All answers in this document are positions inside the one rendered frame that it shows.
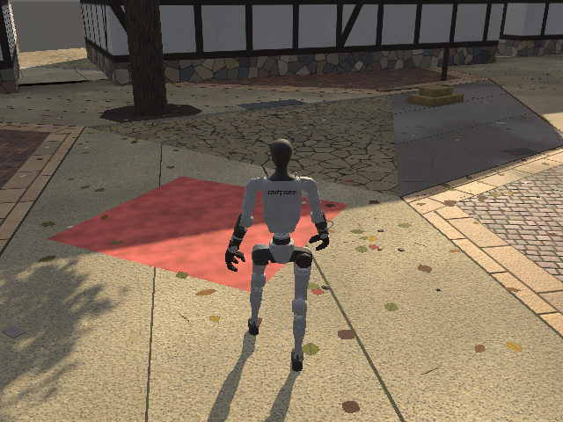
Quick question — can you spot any robot right upper arm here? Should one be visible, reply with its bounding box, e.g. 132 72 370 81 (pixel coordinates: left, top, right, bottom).
299 177 325 223

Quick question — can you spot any robot torso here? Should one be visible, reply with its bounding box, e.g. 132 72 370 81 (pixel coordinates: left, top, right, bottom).
261 173 302 264

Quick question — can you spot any robot head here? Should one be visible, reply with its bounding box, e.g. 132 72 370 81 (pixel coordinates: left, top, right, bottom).
267 139 296 181

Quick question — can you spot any robot left hand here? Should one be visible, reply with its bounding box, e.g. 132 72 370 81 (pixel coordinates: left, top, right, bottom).
225 249 245 272

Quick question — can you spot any robot left upper arm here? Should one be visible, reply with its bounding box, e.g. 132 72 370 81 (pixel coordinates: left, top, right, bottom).
239 178 263 228

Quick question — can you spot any robot right hand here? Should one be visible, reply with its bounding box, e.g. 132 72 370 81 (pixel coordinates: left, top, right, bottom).
309 235 330 251

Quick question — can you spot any robot right forearm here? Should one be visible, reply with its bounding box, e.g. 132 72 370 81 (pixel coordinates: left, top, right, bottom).
315 210 329 239

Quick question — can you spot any robot left forearm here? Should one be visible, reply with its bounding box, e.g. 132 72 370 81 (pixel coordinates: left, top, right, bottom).
228 214 247 253

